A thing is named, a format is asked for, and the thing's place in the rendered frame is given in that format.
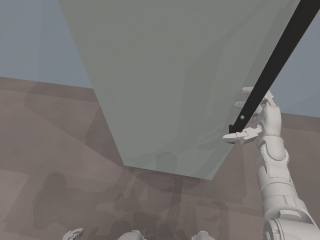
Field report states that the fridge door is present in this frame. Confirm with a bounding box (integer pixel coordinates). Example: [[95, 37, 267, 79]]
[[57, 0, 320, 180]]

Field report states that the handle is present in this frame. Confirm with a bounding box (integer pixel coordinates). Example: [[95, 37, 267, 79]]
[[228, 0, 320, 144]]

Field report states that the right robot hand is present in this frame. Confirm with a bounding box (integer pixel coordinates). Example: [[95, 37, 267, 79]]
[[221, 87, 282, 145]]

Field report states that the right robot forearm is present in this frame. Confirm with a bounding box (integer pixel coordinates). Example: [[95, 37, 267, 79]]
[[254, 135, 320, 231]]

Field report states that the robot right upper arm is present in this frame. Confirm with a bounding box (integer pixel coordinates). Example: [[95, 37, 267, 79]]
[[262, 217, 320, 240]]

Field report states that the right robot shin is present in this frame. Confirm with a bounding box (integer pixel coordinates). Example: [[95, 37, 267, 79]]
[[198, 231, 209, 235]]

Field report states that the left robot hand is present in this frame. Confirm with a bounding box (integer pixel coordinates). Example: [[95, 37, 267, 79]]
[[62, 228, 84, 240]]

